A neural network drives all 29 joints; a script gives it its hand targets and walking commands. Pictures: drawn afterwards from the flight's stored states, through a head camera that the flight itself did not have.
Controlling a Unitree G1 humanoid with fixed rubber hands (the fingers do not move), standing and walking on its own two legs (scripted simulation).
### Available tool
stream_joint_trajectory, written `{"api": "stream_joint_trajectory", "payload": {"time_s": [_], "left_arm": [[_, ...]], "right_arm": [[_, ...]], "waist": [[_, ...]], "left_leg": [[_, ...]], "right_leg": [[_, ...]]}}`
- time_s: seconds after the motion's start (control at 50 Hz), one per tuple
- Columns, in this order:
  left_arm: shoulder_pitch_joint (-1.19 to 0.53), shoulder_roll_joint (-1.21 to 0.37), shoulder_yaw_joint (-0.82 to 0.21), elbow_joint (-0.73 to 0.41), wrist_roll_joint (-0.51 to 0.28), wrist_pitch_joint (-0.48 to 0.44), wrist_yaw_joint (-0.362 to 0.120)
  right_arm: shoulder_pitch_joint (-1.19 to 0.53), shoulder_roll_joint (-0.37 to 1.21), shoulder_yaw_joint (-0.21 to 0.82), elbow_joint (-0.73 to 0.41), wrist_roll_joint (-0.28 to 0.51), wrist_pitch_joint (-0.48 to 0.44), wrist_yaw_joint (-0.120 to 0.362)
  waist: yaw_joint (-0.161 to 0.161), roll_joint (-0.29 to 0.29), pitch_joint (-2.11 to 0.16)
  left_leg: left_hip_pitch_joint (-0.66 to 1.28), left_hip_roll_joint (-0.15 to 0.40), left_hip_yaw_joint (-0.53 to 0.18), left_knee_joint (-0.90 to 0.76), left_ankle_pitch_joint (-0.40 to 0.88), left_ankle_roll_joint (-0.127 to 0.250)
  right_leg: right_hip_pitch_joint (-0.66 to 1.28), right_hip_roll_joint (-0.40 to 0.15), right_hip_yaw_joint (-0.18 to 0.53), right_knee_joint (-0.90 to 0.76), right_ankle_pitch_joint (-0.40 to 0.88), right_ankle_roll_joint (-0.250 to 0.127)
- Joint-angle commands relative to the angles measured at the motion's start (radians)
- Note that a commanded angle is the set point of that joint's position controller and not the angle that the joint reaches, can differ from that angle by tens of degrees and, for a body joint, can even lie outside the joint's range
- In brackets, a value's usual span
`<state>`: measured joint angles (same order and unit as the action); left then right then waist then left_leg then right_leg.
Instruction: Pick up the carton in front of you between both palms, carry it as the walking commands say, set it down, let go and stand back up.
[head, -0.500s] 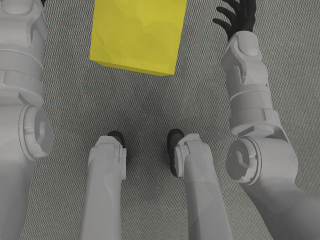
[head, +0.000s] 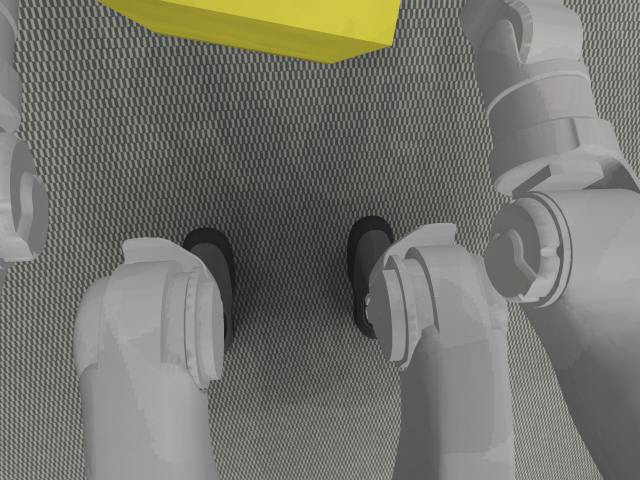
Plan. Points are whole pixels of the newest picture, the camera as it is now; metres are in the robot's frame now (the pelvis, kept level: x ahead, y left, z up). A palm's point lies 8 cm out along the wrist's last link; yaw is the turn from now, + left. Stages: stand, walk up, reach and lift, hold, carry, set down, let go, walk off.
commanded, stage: reach and lift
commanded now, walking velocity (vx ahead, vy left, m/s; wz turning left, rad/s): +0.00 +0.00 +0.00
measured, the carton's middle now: out of the picture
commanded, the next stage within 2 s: none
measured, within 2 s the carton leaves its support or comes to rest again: leaves its support in 0.80 s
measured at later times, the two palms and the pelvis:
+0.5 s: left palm out of the picture +0.59 +0.19 -0.18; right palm out of the picture +0.56 -0.11 -0.18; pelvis +0.00 +0.00 +0.00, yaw +0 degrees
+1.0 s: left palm out of the picture +0.56 +0.20 -0.09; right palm out of the picture +0.54 -0.10 -0.08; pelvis +0.01 -0.01 +0.02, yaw +2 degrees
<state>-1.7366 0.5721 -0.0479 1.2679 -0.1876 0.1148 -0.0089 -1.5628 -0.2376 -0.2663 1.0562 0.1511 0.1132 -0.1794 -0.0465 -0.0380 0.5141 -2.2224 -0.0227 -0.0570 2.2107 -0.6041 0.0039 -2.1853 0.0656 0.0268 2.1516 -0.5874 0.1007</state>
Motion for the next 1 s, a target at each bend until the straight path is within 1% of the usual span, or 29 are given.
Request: {"api": "stream_joint_trajectory", "payload": {"time_s": [0.0, 0.06, 0.1, 0.2, 0.26, 0.3, 0.36, 0.4, 0.44, 0.46, 0.48, 0.5, 0.52, 0.54, 0.56, 0.6, 0.66, 0.72, 0.76, 0.82, 0.86, 0.88, 0.92, 0.94, 0.98], "left_arm": [[-0.334, 0.132, -0.01, -0.107, -0.011, -0.032, 0.004], [-0.321, 0.123, -0.026, -0.118, -0.017, -0.033, 0.002], [-0.3, 0.111, -0.025, -0.118, -0.019, -0.029, 0.005], [-0.259, 0.072, -0.017, -0.081, -0.003, -0.022, -0.004], [-0.279, 0.07, -0.013, -0.091, 0.002, -0.022, -0.009], [-0.299, 0.053, -0.025, -0.098, -0.004, -0.02, -0.012], [-0.334, -0.018, -0.055, -0.099, -0.015, -0.015, -0.023], [-0.364, -0.111, -0.062, -0.098, -0.002, -0.007, -0.04], [-0.366, -0.201, -0.034, -0.083, 0.039, 0.006, -0.065], [-0.443, -0.454, -0.091, -0.125, 0.036, 0.019, -0.113], [-0.442, -0.61, -0.083, -0.101, 0.063, 0.035, -0.16], [-0.425, -0.766, -0.077, -0.108, 0.078, 0.049, -0.204], [-0.393, -0.871, -0.059, -0.118, 0.089, 0.062, -0.239], [-0.357, -0.94, -0.04, -0.133, 0.098, 0.073, -0.265], [-0.329, -0.962, -0.012, -0.149, 0.115, 0.08, -0.28], [-0.288, -1.024, 0.003, -0.176, 0.117, 0.09, -0.297], [-0.291, -1.066, -0.023, -0.243, 0.102, 0.096, -0.295], [-0.323, -1.116, -0.077, -0.336, 0.067, 0.1, -0.282], [-0.356, -1.155, -0.123, -0.432, 0.033, 0.101, -0.266], [-0.419, -1.227, -0.191, -0.595, -0.011, 0.115, -0.232], [-0.405, -1.278, -0.2, -0.657, -0.009, 0.14, -0.217], [-0.381, -1.321, -0.207, -0.669, -0.001, 0.154, -0.208], [-0.292, -1.375, -0.186, -0.629, 0.033, 0.185, -0.202], [-0.242, -1.396, -0.162, -0.588, 0.06, 0.199, -0.204], [-0.159, -1.421, -0.092, -0.486, 0.125, 0.221, -0.214]], "right_arm": [[-0.268, -0.109, 0.013, -0.127, 0.02, -0.031, -0.007], [-0.235, -0.092, 0.023, -0.136, 0.036, -0.033, -0.018], [-0.214, -0.091, 0.026, -0.132, 0.041, -0.033, -0.023], [-0.176, -0.071, -0.01, -0.085, 0.005, -0.031, -0.017], [-0.198, -0.07, -0.025, -0.089, -0.013, -0.032, -0.015], [-0.225, -0.052, -0.017, -0.099, -0.011, -0.031, -0.013], [-0.278, 0.015, 0.007, -0.11, -0.006, -0.027, -0.003], [-0.313, 0.105, 0.013, -0.113, -0.021, -0.019, 0.013], [-0.306, 0.169, -0.035, -0.09, -0.084, -0.005, 0.029], [-0.406, 0.408, 0.013, -0.135, -0.091, 0.006, 0.074], [-0.439, 0.552, 0.025, -0.117, -0.109, 0.024, 0.122], [-0.481, 0.687, 0.046, -0.138, -0.116, 0.045, 0.168], [-0.502, 0.774, 0.056, -0.153, -0.123, 0.063, 0.207], [-0.504, 0.835, 0.065, -0.162, -0.125, 0.077, 0.237], [-0.481, 0.867, 0.059, -0.157, -0.134, 0.086, 0.255], [-0.476, 0.922, 0.076, -0.178, -0.12, 0.093, 0.279], [-0.483, 0.975, 0.114, -0.212, -0.081, 0.098, 0.286], [-0.515, 1.025, 0.18, -0.256, -0.024, 0.1, 0.282], [-0.539, 1.053, 0.236, -0.309, 0.016, 0.102, 0.271], [-0.588, 1.1, 0.322, -0.433, 0.061, 0.118, 0.249], [-0.6, 1.117, 0.36, -0.513, 0.059, 0.138, 0.242], [-0.597, 1.127, 0.379, -0.542, 0.049, 0.148, 0.237], [-0.572, 1.134, 0.382, -0.569, 0.017, 0.169, 0.236], [-0.544, 1.144, 0.368, -0.555, -0.007, 0.181, 0.24], [-0.478, 1.162, 0.302, -0.491, -0.077, 0.203, 0.254]], "waist": [[-0.007, 0.112, -1.367], [-0.004, 0.135, -1.416], [-0.002, 0.148, -1.433], [-0.022, 0.145, -1.285], [-0.025, 0.144, -1.26], [-0.022, 0.143, -1.255], [-0.015, 0.136, -1.235], [-0.01, 0.129, -1.207], [-0.03, 0.138, -1.159], [-0.026, 0.141, -1.153], [-0.017, 0.146, -1.115], [-0.012, 0.143, -1.096], [-0.003, 0.136, -1.086], [0.005, 0.124, -1.081], [0.011, 0.103, -1.06], [0.029, 0.084, -1.082], [0.042, 0.075, -1.158], [0.057, 0.092, -1.323], [0.059, 0.113, -1.499], [0.049, 0.16, -1.848], [0.043, 0.187, -2.01], [0.034, 0.19, -2.059], [0.029, 0.184, -2.031], [0.027, 0.176, -1.958], [0.02, 0.154, -1.761]], "left_leg": [[0.674, 0.022, 0.026, -0.151, 0.45, -0.017], [0.721, 0.019, 0.032, -0.137, 0.496, -0.02], [0.747, 0.017, 0.035, -0.135, 0.512, -0.023], [0.648, 0.018, 0.033, -0.151, 0.42, -0.025], [0.616, 0.018, 0.037, -0.16, 0.38, -0.023], [0.61, 0.016, 0.04, -0.167, 0.359, -0.021], [0.609, 0.009, 0.041, -0.177, 0.325, -0.016], [0.606, 0.001, 0.039, -0.18, 0.3, -0.015], [0.59, -0.011, 0.044, -0.179, 0.279, -0.019], [0.582, -0.028, 0.043, -0.181, 0.289, -0.016], [0.567, -0.037, 0.049, -0.177, 0.291, -0.014], [0.547, -0.045, 0.052, -0.173, 0.297, -0.008], [0.53, -0.05, 0.059, -0.172, 0.303, -0.003], [0.509, -0.055, 0.065, -0.171, 0.309, 0.002], [0.481, -0.056, 0.069, -0.17, 0.31, 0.006], [0.468, -0.062, 0.074, -0.166, 0.34, 0.013], [0.509, -0.062, 0.07, -0.161, 0.402, 0.015], [0.63, -0.064, 0.069, -0.151, 0.508, 0.011], [0.765, -0.067, 0.07, -0.147, 0.607, 0.005], [1.035, -0.075, 0.07, -0.149, 0.791, -0.009], [1.134, -0.088, 0.081, -0.166, 0.84, -0.02], [1.129, -0.095, 0.093, -0.182, 0.817, -0.028], [1.072, -0.108, 0.108, -0.231, 0.739, -0.037], [1.011, -0.113, 0.113, -0.258, 0.68, -0.039], [0.832, -0.118, 0.123, -0.325, 0.506, -0.04]], "right_leg": [[0.595, 0.0, -0.129, -0.077, 0.447, -0.028], [0.612, 0.008, -0.133, -0.067, 0.485, -0.031], [0.606, 0.012, -0.138, -0.067, 0.487, -0.033], [0.538, 0.013, -0.139, -0.086, 0.41, -0.034], [0.543, 0.013, -0.138, -0.092, 0.386, -0.036], [0.556, 0.015, -0.137, -0.096, 0.373, -0.04], [0.58, 0.024, -0.133, -0.101, 0.352, -0.048], [0.606, 0.034, -0.127, -0.103, 0.337, -0.052], [0.617, 0.043, -0.125, -0.109, 0.323, -0.054], [0.606, 0.057, -0.118, -0.106, 0.329, -0.062], [0.574, 0.068, -0.123, -0.093, 0.318, -0.06], [0.544, 0.074, -0.126, -0.084, 0.305, -0.059], [0.52, 0.077, -0.132, -0.079, 0.297, -0.06], [0.504, 0.078, -0.138, -0.075, 0.299, -0.061], [0.495, 0.077, -0.142, -0.071, 0.303, -0.06], [0.483, 0.078, -0.144, -0.066, 0.33, -0.064], [0.478, 0.078, -0.142, -0.056, 0.381, -0.068], [0.496, 0.081, -0.142, -0.049, 0.44, -0.069], [0.508, 0.086, -0.15, -0.053, 0.482, -0.065], [0.525, 0.099, -0.172, -0.078, 0.543, -0.056], [0.552, 0.108, -0.177, -0.11, 0.559, -0.052], [0.573, 0.112, -0.18, -0.127, 0.557, -0.053], [0.578, 0.119, -0.181, -0.167, 0.517, -0.05], [0.561, 0.121, -0.181, -0.193, 0.479, -0.048], [0.525, 0.122, -0.176, -0.249, 0.369, -0.048]]}}
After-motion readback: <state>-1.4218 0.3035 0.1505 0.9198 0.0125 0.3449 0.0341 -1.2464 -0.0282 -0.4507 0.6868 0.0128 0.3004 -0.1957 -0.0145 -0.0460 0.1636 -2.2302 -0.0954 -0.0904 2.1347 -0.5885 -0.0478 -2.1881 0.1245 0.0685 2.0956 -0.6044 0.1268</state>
